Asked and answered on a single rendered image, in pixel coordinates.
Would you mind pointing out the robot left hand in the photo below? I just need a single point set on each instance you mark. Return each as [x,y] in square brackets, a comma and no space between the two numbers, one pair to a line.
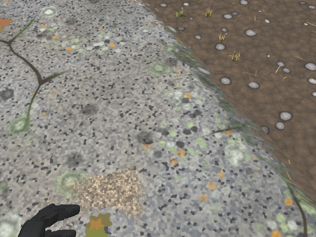
[35,227]

